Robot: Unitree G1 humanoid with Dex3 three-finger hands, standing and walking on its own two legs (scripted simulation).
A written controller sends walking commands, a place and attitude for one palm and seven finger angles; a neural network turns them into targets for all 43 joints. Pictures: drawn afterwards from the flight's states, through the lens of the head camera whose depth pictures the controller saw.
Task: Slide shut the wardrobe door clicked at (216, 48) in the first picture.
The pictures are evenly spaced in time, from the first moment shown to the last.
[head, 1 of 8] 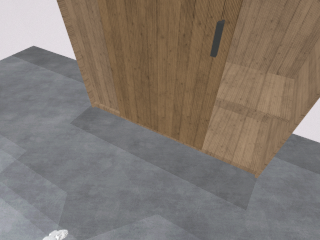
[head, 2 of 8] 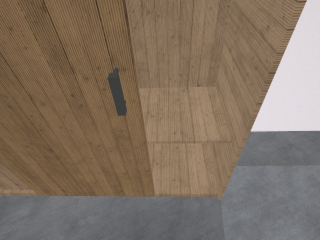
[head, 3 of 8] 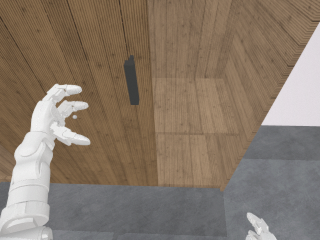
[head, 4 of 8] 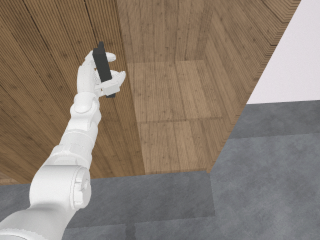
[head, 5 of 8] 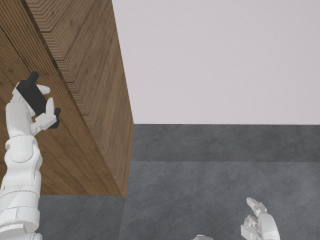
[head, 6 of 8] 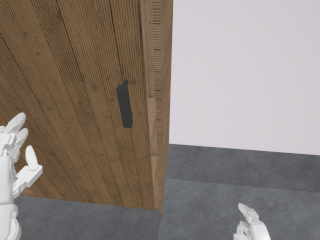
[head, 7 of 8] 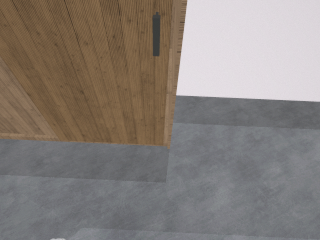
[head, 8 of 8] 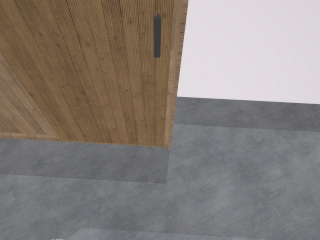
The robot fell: no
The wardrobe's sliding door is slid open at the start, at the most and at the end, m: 0.40 0.40 0.03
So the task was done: yes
